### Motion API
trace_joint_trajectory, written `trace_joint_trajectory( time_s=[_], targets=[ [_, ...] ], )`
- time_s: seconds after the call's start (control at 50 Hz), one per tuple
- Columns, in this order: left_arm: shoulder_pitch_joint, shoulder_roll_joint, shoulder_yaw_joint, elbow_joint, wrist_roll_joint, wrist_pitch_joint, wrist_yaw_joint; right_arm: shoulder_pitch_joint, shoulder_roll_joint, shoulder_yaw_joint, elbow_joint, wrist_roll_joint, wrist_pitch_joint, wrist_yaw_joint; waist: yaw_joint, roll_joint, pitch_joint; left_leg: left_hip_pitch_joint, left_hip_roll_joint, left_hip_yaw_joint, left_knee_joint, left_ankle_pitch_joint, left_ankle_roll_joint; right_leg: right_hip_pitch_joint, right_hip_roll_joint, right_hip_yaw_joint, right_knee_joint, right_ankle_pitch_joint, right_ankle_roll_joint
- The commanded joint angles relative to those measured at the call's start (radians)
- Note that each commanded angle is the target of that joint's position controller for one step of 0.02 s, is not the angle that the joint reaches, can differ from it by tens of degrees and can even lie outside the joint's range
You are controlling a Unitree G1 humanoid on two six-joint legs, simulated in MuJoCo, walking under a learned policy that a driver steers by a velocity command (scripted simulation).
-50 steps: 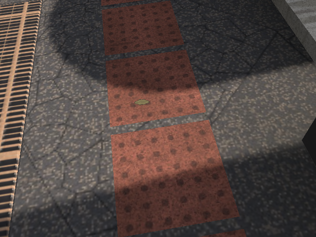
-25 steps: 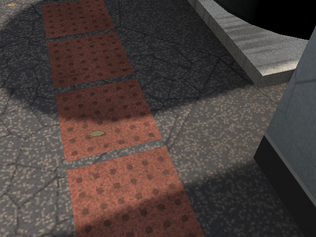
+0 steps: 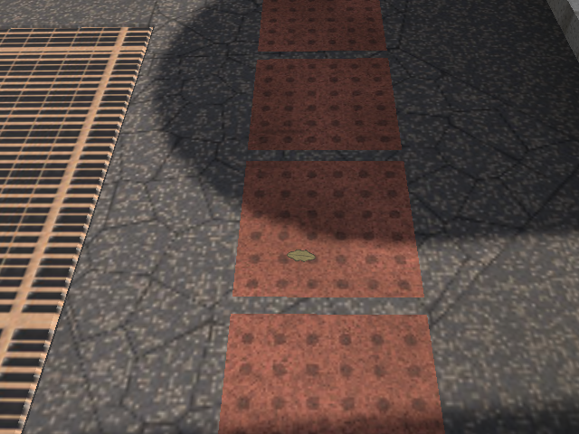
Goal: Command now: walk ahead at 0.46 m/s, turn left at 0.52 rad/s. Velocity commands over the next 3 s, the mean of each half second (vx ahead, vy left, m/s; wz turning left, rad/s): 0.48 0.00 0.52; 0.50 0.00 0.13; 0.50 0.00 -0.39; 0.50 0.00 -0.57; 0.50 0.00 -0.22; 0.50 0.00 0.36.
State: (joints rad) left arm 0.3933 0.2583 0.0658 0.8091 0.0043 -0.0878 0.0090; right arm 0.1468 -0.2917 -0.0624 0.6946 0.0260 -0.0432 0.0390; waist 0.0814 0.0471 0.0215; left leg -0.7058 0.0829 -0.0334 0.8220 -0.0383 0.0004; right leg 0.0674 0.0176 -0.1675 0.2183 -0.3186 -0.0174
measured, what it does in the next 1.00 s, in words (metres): walks ahead, turning left: left foot, then right foot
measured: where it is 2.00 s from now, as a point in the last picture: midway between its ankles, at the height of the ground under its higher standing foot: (281, 197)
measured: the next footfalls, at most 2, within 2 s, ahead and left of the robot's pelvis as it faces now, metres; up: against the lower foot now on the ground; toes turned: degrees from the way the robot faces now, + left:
left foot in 0.16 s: +0.26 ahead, +0.12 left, +0.00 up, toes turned +7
right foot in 0.64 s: +0.58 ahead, -0.02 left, +0.00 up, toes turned +18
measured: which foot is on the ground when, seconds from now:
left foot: up 0.00-0.14, down 0.16-0.66, up 0.68-1.00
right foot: down 0.00-0.16, up 0.18-0.62, down 0.64-1.00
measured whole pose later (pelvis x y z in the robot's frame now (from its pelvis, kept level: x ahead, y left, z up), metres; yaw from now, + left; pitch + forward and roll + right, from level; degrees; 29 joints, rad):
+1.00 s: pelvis +0.57 +0.08 +0.01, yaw +18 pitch +1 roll -1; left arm 0.38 0.27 0.04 0.79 -0.01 -0.08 -0.01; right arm 0.11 -0.28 -0.03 0.68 0.01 -0.07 0.02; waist 0.09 0.04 0.03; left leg -0.63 0.09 -0.05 0.69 -0.05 -0.02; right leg -0.05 0.06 -0.01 0.24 -0.21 -0.05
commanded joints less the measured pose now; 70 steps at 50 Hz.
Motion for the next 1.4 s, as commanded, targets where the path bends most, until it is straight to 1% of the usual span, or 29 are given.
trace_joint_trajectory(
  time_s=[0.02, 0.1, 0.14, 0.16, 0.18, 0.2, 0.22, 0.24, 0.28, 0.38, 0.46, 0.54, 0.6, 0.64, 0.66, 0.68, 0.7, 0.72, 0.76, 0.84, 1.04, 1.1, 1.14, 1.16, 1.18, 1.2, 1.22, 1.3, 1.4],
  targets=[
    [-0.028, 0.180, 0.042, -0.049, -0.013, -0.008, 0.009, -0.161, -0.004, 0.016, -0.127, 0.000, -0.018, 0.025, 0.004, -0.101, 0.109, 0.008, -0.013, 0.067, -0.133, 0.047, 0.021, -0.077, -0.266, 0.046, -0.081, 0.454, -0.120],
    [-0.025, 0.234, 0.054, -0.039, -0.022, 0.019, 0.020, -0.113, -0.075, -0.017, -0.147, 0.002, -0.009, 0.037, -0.078, -0.159, 0.002, 0.186, -0.118, 0.150, -0.180, -0.090, 0.110, 0.040, -0.289, -0.019, 0.150, 1.053, -0.084],
    [-0.045, 0.244, 0.053, -0.052, -0.027, 0.030, 0.029, 0.155, -0.170, -0.070, -0.090, 0.008, 0.004, 0.020, -0.234, -0.146, -0.150, 0.588, -0.177, 0.137, -0.247, -0.064, 0.182, -0.096, -0.255, -0.047, 0.519, 1.083, -0.046],
    [-0.013, 0.181, 0.030, -0.075, -0.002, 0.020, 0.028, 0.275, -0.233, -0.091, -0.061, 0.008, 0.021, -0.005, -0.256, -0.005, -0.234, 0.897, -0.029, -0.103, -0.251, -0.089, 0.232, -0.369, -0.195, -0.031, 0.839, 0.505, -0.009],
    [0.068, 0.071, -0.010, -0.136, 0.004, -0.010, 0.011, 0.214, -0.316, -0.094, -0.097, 0.005, 0.007, -0.007, -0.133, 0.216, -0.386, 1.175, 0.247, -0.745, -0.399, -0.285, 0.460, -0.752, 0.024, 0.115, 1.221, -0.270, 0.045],
    [-0.058, 0.181, 0.011, -0.157, -0.028, -0.050, -0.006, 0.246, -0.226, -0.072, -0.105, -0.007, 0.000, -0.006, -0.222, 0.075, -0.425, 1.154, 0.248, -0.805, -0.524, -0.404, 0.426, -0.850, -0.010, 0.303, 1.266, -0.220, 0.027],
    [-0.138, 0.193, 0.012, -0.188, -0.058, -0.062, -0.011, 0.206, -0.184, -0.060, -0.090, -0.012, -0.011, -0.005, -0.206, 0.036, -0.258, 1.018, 0.213, -0.652, -0.544, -0.367, 0.374, -0.893, -0.052, 0.286, 1.211, -0.134, 0.009],
    [-0.147, 0.174, 0.006, -0.189, -0.041, -0.065, -0.004, 0.137, -0.161, -0.051, -0.094, -0.009, -0.020, -0.004, -0.141, -0.070, -0.142, 0.830, 0.167, -0.533, -0.551, -0.241, 0.339, -0.850, -0.098, 0.276, 1.106, -0.062, 0.008],
    [-0.114, 0.183, 0.016, -0.170, -0.003, -0.045, 0.002, 0.041, -0.121, -0.037, -0.117, -0.025, -0.027, -0.010, -0.066, -0.040, -0.072, 0.600, 0.096, -0.392, -0.579, -0.048, 0.315, -0.715, -0.145, 0.277, 0.994, -0.004, 0.026],
    [-0.175, 0.127, -0.001, -0.193, 0.021, -0.009, 0.007, 0.064, -0.149, -0.044, -0.077, -0.016, -0.034, -0.032, -0.062, -0.022, -0.018, 0.410, 0.031, -0.239, -0.614, 0.115, 0.302, -0.679, -0.136, 0.222, 0.759, 0.160, 0.095],
    [-0.333, 0.083, -0.024, -0.217, 0.008, -0.024, -0.010, 0.141, -0.142, -0.037, -0.032, -0.007, -0.028, -0.040, -0.149, 0.011, -0.014, 0.405, -0.014, -0.168, -0.590, 0.004, 0.230, -0.580, -0.083, 0.191, 0.441, 0.454, 0.089],
    [-0.419, 0.121, -0.015, -0.245, -0.010, -0.036, -0.042, 0.211, -0.159, -0.036, 0.004, -0.001, -0.016, -0.040, -0.183, 0.027, 0.015, 0.562, 0.068, -0.260, -0.529, -0.043, 0.228, -0.622, -0.071, 0.216, 0.314, 0.401, 0.044],
    [-0.369, 0.153, 0.000, -0.240, -0.009, -0.039, -0.052, 0.217, -0.167, -0.038, 0.017, -0.006, -0.003, -0.043, -0.144, 0.068, 0.007, 0.671, 0.113, -0.308, -0.456, 0.106, 0.200, -0.583, -0.052, 0.206, 0.276, 0.251, -0.009],
    [-0.181, 0.203, 0.028, -0.195, 0.002, -0.045, -0.042, 0.196, -0.137, -0.024, 0.011, -0.009, 0.001, -0.042, -0.036, 0.042, -0.121, 0.647, 0.033, -0.240, -0.218, 0.340, 0.153, -0.291, -0.054, 0.196, 0.232, 0.290, -0.079],
    [-0.031, 0.270, 0.043, -0.184, 0.017, -0.045, -0.038, 0.226, -0.092, -0.005, -0.014, -0.028, -0.002, -0.043, 0.007, -0.077, -0.285, 0.458, -0.046, -0.180, 0.071, 0.154, 0.107, 0.015, -0.236, 0.397, 0.284, 0.319, -0.171],
    [0.051, 0.294, 0.057, -0.136, 0.008, -0.033, -0.047, 0.335, -0.033, 0.012, -0.012, -0.004, -0.015, -0.046, -0.022, -0.367, -0.385, 0.116, -0.194, -0.099, 0.376, -0.469, 0.036, 0.287, -0.403, 0.834, 0.157, 0.065, -0.301],
    [0.050, 0.194, 0.029, -0.139, -0.018, -0.029, -0.050, 0.277, -0.126, -0.004, -0.008, 0.007, -0.021, -0.047, 0.008, -0.252, -0.310, -0.008, -0.147, -0.169, 0.474, -0.521, 0.035, 0.268, -0.399, 0.894, 0.092, -0.111, -0.270],
    [-0.013, 0.164, 0.020, -0.145, -0.020, -0.023, -0.041, 0.168, -0.156, -0.013, -0.032, 0.010, -0.026, -0.042, 0.013, -0.163, -0.170, -0.069, -0.099, -0.132, 0.483, -0.434, 0.034, 0.154, -0.363, 0.752, 0.079, -0.106, -0.229],
    [-0.099, 0.140, 0.006, -0.152, 0.001, -0.013, -0.038, 0.088, -0.127, -0.011, -0.052, -0.009, -0.030, -0.041, -0.031, -0.081, -0.040, -0.020, -0.027, -0.080, 0.388, -0.305, 0.025, -0.056, -0.288, 0.576, 0.029, 0.122, -0.214],
    [-0.110, 0.131, 0.000, -0.134, -0.008, -0.022, -0.037, 0.125, -0.070, -0.004, -0.035, -0.013, -0.015, -0.033, -0.077, -0.136, -0.027, 0.064, 0.011, -0.037, 0.250, -0.249, -0.002, -0.165, -0.232, 0.430, -0.045, 0.285, -0.226],
    [0.013, 0.205, 0.024, -0.049, -0.032, 0.012, -0.011, -0.178, -0.048, 0.014, -0.116, -0.012, -0.057, -0.005, 0.001, -0.117, 0.038, 0.155, -0.041, -0.005, -0.273, 0.081, -0.018, -0.155, -0.222, 0.337, -0.026, 0.352, -0.181],
    [0.007, 0.222, 0.035, -0.042, -0.033, 0.026, -0.001, -0.145, -0.088, -0.003, -0.113, -0.011, -0.069, 0.001, -0.045, -0.137, 0.019, 0.246, -0.055, -0.015, -0.334, 0.005, 0.013, -0.109, -0.250, 0.386, 0.048, 0.377, -0.151],
    [-0.009, 0.194, 0.024, -0.047, -0.025, 0.030, 0.000, 0.047, -0.148, -0.037, -0.062, -0.018, -0.072, -0.013, -0.151, -0.122, -0.104, 0.554, -0.056, 0.003, -0.369, -0.005, 0.062, -0.178, -0.172, 0.335, 0.279, 0.507, -0.102],
    [-0.019, 0.127, -0.002, -0.081, 0.000, 0.028, 0.000, 0.220, -0.217, -0.056, -0.044, -0.037, -0.070, -0.025, -0.221, -0.019, -0.267, 0.839, 0.128, -0.174, -0.328, -0.010, 0.126, -0.355, -0.099, 0.288, 0.579, 0.287, -0.059],
    [0.123, 0.031, -0.028, -0.102, -0.022, 0.014, 0.000, 0.264, -0.277, -0.068, -0.023, -0.046, -0.056, -0.022, -0.154, 0.263, -0.394, 1.108, 0.341, -0.594, -0.423, -0.224, 0.266, -0.699, 0.028, 0.230, 0.899, -0.255, -0.003],
    [0.088, 0.134, -0.005, -0.082, -0.046, 0.010, 0.000, 0.253, -0.179, -0.046, -0.028, -0.033, -0.053, -0.021, -0.185, 0.182, -0.335, 1.048, 0.321, -0.660, -0.501, -0.395, 0.258, -0.805, -0.019, 0.313, 1.026, -0.262, 0.002],
    [-0.003, 0.183, 0.013, -0.102, -0.055, 0.012, -0.001, 0.202, -0.131, -0.031, -0.026, -0.024, -0.051, -0.024, -0.185, 0.117, -0.197, 0.933, 0.292, -0.505, -0.517, -0.388, 0.220, -0.851, -0.057, 0.299, 1.052, -0.171, 0.000],
    [-0.049, 0.129, 0.017, -0.115, -0.037, 0.044, -0.005, 0.054, -0.064, -0.015, -0.008, -0.041, -0.065, -0.023, -0.088, 0.079, -0.043, 0.604, 0.185, -0.193, -0.631, -0.109, 0.190, -0.714, -0.149, 0.276, 0.956, 0.016, 0.019],
    [-0.124, 0.089, 0.009, -0.158, -0.026, 0.066, -0.011, 0.056, -0.111, -0.036, 0.037, -0.038, -0.081, -0.033, -0.080, 0.015, 0.012, 0.578, 0.187, -0.010, -0.694, 0.049, 0.205, -0.765, -0.162, 0.275, 0.798, 0.176, 0.043]
  ],
)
